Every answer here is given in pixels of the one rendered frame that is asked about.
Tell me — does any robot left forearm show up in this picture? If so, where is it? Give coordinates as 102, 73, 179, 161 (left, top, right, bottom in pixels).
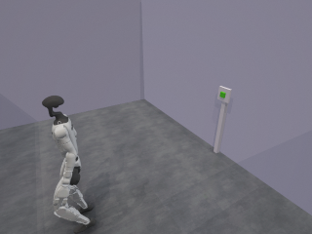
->
60, 153, 76, 187

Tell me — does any button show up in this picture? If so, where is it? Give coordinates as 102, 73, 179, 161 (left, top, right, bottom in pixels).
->
219, 92, 226, 98

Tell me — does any robot left hand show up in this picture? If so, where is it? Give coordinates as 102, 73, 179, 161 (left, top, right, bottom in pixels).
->
54, 186, 69, 206

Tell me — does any robot right thigh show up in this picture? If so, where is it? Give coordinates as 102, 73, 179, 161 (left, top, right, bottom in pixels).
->
59, 158, 77, 195

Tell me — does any left robot upper arm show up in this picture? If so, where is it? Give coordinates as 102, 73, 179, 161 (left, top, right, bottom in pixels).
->
54, 125, 77, 159

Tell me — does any panel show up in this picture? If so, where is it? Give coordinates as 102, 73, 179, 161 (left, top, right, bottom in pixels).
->
214, 86, 232, 153

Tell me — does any left robot foot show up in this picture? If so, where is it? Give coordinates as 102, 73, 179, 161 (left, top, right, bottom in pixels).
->
73, 217, 97, 234

